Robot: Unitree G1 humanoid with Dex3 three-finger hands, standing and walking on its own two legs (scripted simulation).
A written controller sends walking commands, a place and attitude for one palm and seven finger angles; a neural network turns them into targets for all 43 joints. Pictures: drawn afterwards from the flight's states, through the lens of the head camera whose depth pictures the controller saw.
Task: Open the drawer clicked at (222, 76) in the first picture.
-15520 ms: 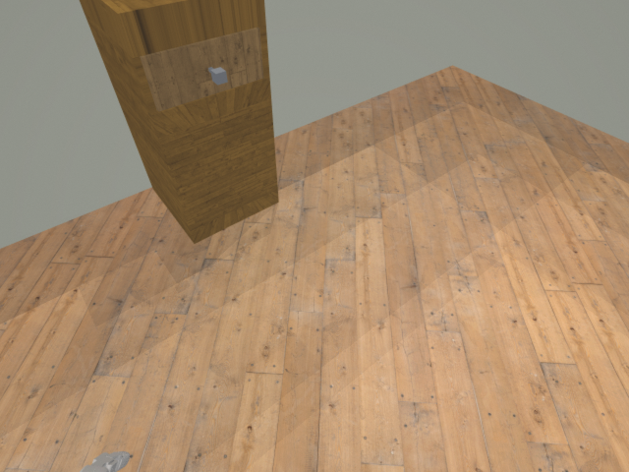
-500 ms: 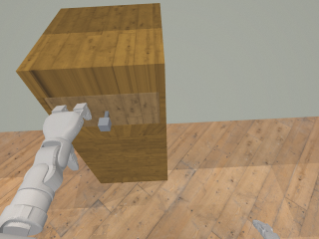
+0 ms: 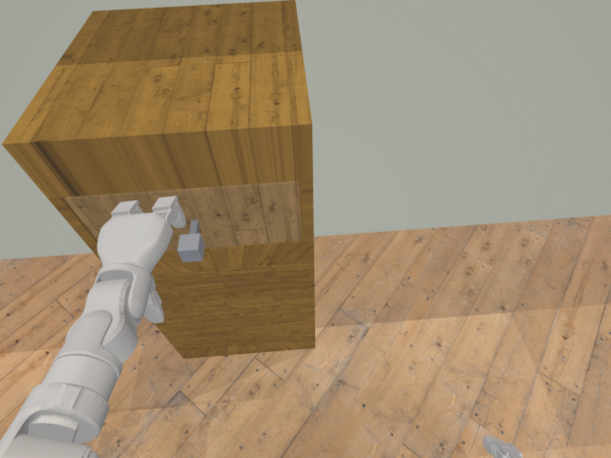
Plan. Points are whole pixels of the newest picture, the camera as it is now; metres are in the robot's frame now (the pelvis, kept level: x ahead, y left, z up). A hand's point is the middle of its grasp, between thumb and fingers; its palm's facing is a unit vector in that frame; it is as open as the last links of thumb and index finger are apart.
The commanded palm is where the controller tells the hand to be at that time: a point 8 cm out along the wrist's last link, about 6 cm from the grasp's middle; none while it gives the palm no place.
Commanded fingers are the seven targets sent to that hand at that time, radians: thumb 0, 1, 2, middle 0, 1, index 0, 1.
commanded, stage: move the hooked fingers above the handle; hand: left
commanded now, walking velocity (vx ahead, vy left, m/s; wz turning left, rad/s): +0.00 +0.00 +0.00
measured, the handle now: (192, 239) +0.47 +0.24 -0.05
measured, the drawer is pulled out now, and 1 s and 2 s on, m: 0.00 0.00 0.00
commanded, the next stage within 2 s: lower the fingers behind the handle in 1.54 s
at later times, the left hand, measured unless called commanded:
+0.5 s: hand (184, 237) +0.42 +0.22 +0.01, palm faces -0.02 -0.04 -1.00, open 13.8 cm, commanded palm +0.41 +0.24 +0.07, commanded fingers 0.00 -0.50 0.30 -0.30 -1.20 -0.30 -1.20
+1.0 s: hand (175, 235) +0.43 +0.24 +0.01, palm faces -0.06 -0.03 -1.00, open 13.8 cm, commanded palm +0.42 +0.24 +0.07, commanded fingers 0.00 -0.50 0.30 -0.30 -1.20 -0.30 -1.20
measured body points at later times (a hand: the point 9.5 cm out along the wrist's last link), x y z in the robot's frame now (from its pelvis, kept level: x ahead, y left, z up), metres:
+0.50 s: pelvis -0.02 +0.01 -0.01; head +0.04 +0.01 +0.43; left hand +0.42 +0.22 +0.07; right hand +0.01 -0.26 -0.14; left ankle -0.02 +0.10 -0.72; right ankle -0.04 -0.10 -0.72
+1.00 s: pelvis -0.03 +0.00 -0.02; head +0.05 +0.01 +0.43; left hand +0.43 +0.24 +0.06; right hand -0.01 -0.28 -0.14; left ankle -0.02 +0.10 -0.72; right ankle -0.04 -0.10 -0.72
